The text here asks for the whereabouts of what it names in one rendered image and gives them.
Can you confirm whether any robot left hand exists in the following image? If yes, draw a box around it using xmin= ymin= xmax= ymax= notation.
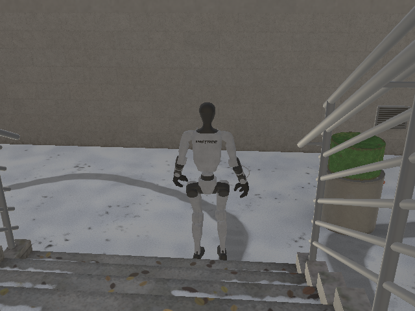
xmin=173 ymin=175 xmax=188 ymax=187

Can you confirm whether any robot left upper arm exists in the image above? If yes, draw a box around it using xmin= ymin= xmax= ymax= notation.
xmin=177 ymin=130 xmax=194 ymax=165

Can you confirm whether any robot right hand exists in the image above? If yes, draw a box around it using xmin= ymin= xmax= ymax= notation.
xmin=234 ymin=182 xmax=249 ymax=198

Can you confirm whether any left robot forearm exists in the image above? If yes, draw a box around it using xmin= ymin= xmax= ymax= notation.
xmin=174 ymin=156 xmax=184 ymax=177

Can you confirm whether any robot right upper arm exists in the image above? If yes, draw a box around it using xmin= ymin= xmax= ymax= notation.
xmin=220 ymin=131 xmax=238 ymax=167

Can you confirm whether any right robot forearm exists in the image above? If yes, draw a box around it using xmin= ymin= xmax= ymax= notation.
xmin=233 ymin=157 xmax=247 ymax=184

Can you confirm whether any robot left shin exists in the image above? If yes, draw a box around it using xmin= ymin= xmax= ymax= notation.
xmin=192 ymin=212 xmax=203 ymax=255

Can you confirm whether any humanoid robot head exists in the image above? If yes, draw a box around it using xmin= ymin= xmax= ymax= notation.
xmin=196 ymin=102 xmax=218 ymax=133

